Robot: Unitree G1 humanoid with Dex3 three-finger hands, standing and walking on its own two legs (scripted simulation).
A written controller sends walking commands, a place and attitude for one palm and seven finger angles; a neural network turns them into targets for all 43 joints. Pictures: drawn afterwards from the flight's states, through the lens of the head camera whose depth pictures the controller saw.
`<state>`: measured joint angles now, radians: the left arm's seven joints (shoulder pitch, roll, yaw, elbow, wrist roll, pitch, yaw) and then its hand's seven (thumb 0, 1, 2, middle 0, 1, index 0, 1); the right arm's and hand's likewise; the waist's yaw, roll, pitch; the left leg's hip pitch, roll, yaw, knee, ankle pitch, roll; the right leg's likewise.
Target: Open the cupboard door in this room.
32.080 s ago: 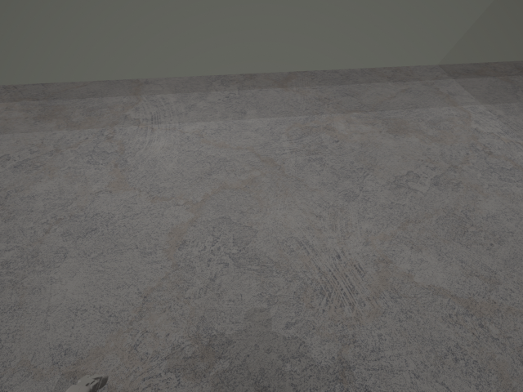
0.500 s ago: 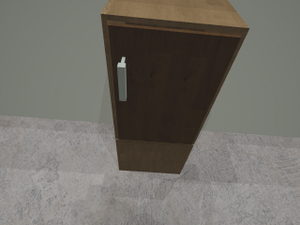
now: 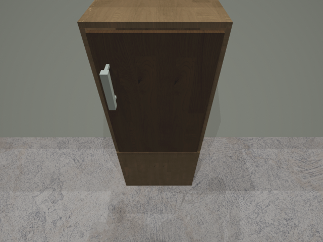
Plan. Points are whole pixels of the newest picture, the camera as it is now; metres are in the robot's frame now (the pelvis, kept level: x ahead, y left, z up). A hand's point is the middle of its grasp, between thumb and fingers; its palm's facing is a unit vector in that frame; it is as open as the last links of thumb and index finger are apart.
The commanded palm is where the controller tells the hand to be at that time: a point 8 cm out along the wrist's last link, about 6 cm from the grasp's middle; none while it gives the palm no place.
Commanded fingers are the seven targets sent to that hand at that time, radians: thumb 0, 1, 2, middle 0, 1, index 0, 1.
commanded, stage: come to a stop and stand still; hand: left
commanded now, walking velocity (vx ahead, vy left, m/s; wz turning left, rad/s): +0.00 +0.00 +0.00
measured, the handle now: (110, 87) +0.57 +0.19 +0.08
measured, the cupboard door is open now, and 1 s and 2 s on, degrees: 0 0 0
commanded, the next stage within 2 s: look again from close up in 0.58 s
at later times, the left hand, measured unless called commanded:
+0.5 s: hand out of the picture -0.03 +0.13 -0.18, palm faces +0.06 -0.99 -0.13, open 7.4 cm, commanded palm none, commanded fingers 0.00 0.90 0.90 -0.20 -0.30 -0.20 -0.30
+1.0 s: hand out of the picture +0.04 +0.20 -0.18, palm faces +0.02 -0.98 -0.22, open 7.4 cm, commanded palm none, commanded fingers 0.00 0.90 0.90 -0.20 -0.30 -0.20 -0.30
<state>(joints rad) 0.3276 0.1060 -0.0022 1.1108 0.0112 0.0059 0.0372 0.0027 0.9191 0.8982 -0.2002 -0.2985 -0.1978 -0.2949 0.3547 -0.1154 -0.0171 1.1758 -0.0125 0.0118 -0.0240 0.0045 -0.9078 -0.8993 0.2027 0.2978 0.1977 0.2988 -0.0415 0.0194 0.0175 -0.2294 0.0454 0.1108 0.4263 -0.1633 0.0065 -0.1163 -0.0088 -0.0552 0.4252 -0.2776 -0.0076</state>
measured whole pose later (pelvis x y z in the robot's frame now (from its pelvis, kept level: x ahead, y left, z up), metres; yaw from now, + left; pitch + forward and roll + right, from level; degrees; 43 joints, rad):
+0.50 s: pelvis +0.01 -0.01 +0.00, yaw +0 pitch -2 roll +0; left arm 0.38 0.08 0.00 1.13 0.02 -0.01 0.05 0.00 0.91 0.90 -0.20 -0.30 -0.20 -0.29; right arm 0.28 -0.12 -0.02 1.17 -0.01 0.00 -0.04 0.01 -0.92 -0.90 0.20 0.30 0.20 0.30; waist 0.00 0.00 0.03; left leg -0.20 0.05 0.10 0.41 -0.18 -0.01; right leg -0.08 0.00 -0.06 0.40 -0.29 -0.02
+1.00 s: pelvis +0.02 +0.02 -0.01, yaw +0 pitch -1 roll +0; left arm 0.29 0.16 -0.01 1.05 0.02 -0.02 0.04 0.00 0.91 0.90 -0.20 -0.30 -0.20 -0.29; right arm 0.31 -0.16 0.00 1.08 -0.02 -0.01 -0.02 0.02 -0.93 -0.90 0.20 0.30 0.20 0.30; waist -0.01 0.02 0.01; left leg -0.28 0.01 0.11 0.56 -0.26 0.04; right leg -0.16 -0.05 -0.05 0.54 -0.36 0.03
